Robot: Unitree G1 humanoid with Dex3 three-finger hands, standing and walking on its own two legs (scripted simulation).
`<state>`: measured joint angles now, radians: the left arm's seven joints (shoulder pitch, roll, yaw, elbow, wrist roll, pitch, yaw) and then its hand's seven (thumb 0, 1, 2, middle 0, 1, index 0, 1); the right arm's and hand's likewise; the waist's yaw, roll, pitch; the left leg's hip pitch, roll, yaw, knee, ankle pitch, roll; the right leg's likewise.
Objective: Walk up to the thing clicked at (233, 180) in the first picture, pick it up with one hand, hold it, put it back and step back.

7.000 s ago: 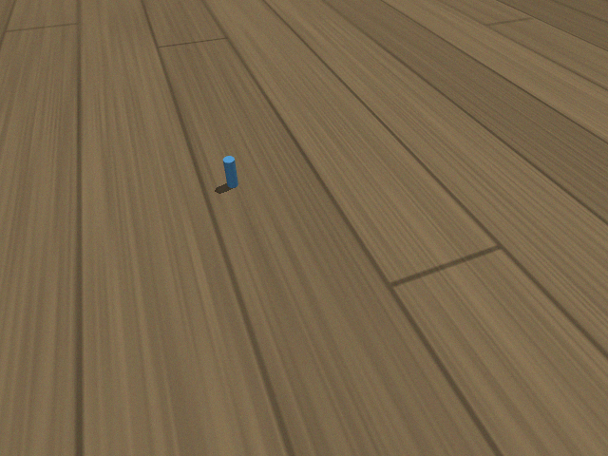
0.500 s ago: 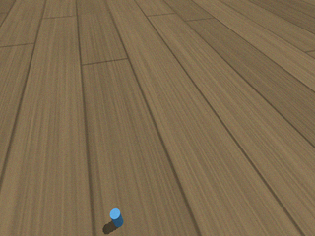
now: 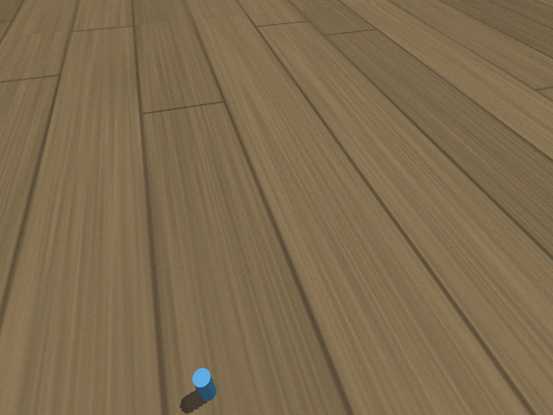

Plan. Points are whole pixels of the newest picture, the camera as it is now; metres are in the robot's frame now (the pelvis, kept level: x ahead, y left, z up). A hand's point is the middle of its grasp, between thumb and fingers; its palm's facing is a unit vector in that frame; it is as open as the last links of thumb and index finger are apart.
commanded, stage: stand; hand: left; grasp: from the side
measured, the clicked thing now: (205, 385) +0.36 +0.22 -0.70
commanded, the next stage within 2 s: go down in 0.76 s
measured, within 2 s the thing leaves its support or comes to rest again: neither
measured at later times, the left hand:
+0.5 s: hand out of the picture +0.08 +0.26 -0.16, palm faces -0.03 -0.94 -0.35, open 7.4 cm
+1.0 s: hand out of the picture +0.13 +0.25 -0.16, palm faces +0.03 -0.94 -0.33, open 8.6 cm
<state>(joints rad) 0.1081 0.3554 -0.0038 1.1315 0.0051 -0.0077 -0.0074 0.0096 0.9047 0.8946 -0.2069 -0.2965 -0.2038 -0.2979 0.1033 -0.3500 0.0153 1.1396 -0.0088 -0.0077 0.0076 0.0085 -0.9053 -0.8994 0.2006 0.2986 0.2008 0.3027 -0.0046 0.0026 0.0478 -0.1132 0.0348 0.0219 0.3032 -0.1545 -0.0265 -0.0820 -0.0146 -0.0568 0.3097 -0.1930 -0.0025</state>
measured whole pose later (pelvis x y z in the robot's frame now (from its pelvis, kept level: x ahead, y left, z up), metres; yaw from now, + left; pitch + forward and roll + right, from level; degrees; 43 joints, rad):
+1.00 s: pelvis +0.00 +0.00 -0.01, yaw +0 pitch +2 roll +0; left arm 0.00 0.32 0.08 1.08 0.01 -0.02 0.00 0.01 0.76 0.75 -0.16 -0.19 -0.15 -0.19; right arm 0.18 -0.32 0.00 0.91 0.04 -0.03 -0.03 0.01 -0.93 -0.91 0.20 0.30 0.20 0.30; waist -0.01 0.00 0.06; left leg -0.27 0.03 0.01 0.43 -0.20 -0.02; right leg -0.23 -0.02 -0.06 0.44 -0.24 0.00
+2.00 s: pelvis -0.01 +0.02 -0.11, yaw +0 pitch +19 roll -3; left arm 0.31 0.36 0.27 0.35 -0.02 0.18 -0.11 0.00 -0.55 0.04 -0.09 -0.08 -0.08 -0.09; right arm 0.22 -0.23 0.00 0.53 0.00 -0.17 -0.08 0.01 -0.88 -0.89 0.20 0.30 0.20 0.30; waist -0.04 0.00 -0.13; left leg -1.01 0.05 -0.03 1.22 -0.54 0.00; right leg -0.94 -0.03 -0.07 1.17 -0.56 0.01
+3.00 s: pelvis -0.08 +0.02 -0.34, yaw -5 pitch +33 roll -6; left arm -0.39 0.74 0.71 0.96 -0.19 -0.41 -0.64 -0.01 -0.43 0.10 -0.05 -0.08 -0.04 -0.09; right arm 0.09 -0.33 0.06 0.69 -0.02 -0.18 -0.04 0.01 -0.90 -0.90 0.20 0.30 0.20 0.30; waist -0.05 -0.03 -0.13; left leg -1.97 0.06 -0.09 2.05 -0.67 0.00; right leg -1.88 -0.01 -0.08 2.00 -0.70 0.00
